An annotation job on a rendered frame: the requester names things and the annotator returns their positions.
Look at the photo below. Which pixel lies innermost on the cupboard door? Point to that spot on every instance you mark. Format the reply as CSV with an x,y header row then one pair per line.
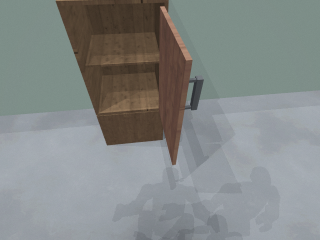
x,y
175,65

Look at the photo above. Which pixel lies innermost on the handle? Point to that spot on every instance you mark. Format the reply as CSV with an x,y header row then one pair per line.
x,y
196,92

